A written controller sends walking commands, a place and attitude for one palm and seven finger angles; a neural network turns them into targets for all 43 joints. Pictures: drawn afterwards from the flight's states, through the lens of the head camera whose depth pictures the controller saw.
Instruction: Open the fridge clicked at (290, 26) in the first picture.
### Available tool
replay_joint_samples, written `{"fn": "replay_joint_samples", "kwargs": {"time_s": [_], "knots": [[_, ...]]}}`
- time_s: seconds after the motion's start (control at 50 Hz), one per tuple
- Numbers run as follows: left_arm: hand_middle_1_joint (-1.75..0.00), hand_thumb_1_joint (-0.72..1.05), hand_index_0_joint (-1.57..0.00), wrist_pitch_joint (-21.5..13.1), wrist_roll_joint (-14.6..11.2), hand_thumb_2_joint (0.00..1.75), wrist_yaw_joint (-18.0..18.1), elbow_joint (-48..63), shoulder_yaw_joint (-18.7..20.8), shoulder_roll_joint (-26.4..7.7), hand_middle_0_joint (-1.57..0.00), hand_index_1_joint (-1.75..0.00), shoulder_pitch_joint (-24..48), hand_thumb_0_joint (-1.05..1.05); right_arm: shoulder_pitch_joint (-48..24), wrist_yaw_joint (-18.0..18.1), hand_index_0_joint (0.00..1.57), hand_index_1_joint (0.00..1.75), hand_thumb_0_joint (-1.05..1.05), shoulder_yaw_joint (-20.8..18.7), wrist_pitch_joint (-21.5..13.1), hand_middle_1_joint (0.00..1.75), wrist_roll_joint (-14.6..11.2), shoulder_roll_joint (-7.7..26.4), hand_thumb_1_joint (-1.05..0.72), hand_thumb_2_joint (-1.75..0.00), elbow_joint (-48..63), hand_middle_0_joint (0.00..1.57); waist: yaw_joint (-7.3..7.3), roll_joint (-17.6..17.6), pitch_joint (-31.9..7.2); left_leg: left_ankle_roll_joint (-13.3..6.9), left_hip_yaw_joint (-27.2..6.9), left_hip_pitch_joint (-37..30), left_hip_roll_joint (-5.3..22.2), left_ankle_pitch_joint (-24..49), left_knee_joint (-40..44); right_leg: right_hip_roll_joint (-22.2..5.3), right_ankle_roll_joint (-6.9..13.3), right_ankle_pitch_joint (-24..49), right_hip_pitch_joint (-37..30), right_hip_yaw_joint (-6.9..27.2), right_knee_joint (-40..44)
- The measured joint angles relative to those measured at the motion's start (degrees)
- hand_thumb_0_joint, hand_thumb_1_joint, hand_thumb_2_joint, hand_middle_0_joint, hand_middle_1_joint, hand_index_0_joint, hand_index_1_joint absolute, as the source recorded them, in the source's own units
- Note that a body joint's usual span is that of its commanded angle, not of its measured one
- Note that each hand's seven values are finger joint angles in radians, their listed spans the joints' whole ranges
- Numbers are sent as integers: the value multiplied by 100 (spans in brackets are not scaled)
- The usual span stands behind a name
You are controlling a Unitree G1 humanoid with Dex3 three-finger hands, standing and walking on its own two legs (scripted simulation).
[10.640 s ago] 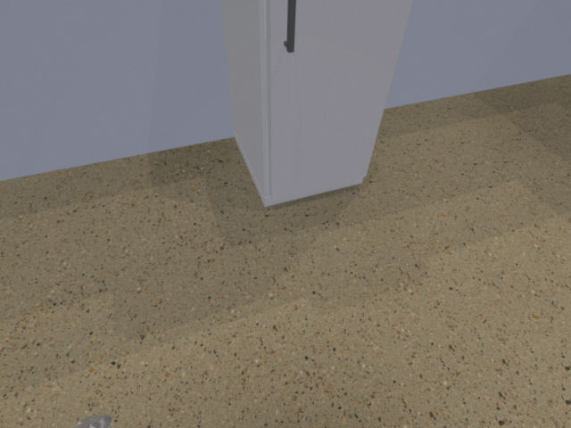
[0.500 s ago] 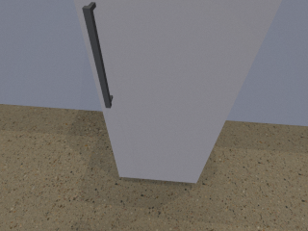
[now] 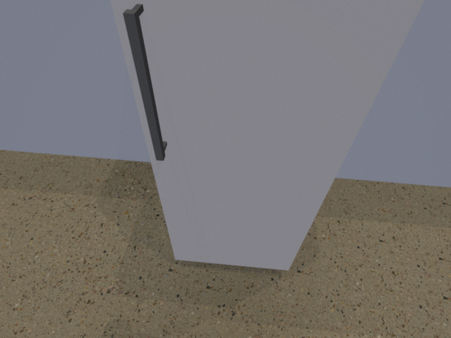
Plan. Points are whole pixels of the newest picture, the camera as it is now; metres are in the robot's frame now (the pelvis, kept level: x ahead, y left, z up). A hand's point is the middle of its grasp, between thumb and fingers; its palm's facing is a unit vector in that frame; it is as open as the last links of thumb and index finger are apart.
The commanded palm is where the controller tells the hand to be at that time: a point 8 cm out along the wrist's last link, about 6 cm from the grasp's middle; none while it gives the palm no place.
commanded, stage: look again from close up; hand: left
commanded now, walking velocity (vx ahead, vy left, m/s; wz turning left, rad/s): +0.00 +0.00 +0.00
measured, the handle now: (151, 95) +0.52 +0.19 +0.16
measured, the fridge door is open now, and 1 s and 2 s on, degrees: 0 0 0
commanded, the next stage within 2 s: none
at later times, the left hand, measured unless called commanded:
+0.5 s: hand out of the picture +0.07 +0.24 -0.16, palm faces -0.03 -0.95 -0.32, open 7.4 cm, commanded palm none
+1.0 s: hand out of the picture +0.08 +0.24 -0.16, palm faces -0.02 -0.95 -0.32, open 7.4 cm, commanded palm none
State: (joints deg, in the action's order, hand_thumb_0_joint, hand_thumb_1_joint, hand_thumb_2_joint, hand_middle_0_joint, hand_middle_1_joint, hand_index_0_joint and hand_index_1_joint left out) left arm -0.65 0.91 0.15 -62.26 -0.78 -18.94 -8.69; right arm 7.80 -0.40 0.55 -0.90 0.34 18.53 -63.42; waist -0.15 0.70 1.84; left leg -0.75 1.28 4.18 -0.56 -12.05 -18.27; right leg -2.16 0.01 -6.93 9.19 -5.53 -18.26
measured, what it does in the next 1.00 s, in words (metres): stands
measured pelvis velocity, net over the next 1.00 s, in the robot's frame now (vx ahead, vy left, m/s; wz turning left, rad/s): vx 0.01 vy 0.00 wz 0.00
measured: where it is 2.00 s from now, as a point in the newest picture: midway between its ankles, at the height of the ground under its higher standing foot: outside the picture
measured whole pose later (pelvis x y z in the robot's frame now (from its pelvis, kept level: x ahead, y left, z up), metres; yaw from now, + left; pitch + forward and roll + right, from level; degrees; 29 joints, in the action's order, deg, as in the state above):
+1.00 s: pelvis +0.01 +0.00 +0.00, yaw +0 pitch -2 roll +0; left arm -0.8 0.9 0.0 -62.9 -0.5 -19.4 -8.4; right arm 8.0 -0.1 0.7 -1.2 0.3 18.8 -63.8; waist -0.2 0.8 1.6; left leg -0.5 1.1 2.6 -0.3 -11.9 -16.4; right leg -1.8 0.1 -7.2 7.8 -5.7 -17.0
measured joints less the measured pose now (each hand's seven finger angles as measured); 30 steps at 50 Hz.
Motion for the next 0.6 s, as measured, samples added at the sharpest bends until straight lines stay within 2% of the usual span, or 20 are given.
{"fn": "replay_joint_samples", "kwargs": {"time_s": [0.6], "knots": [[-30,91,-20,-3,-2,90,-6,-45,20,-31,-20,-30,5,0,16,18,20,30,1,11,-16,29,-2,17,-91,-90,-40,20,-8,-1,-6,6,-10,-110,9,-6,132,14,-5,-35,-89,-7,82]]}}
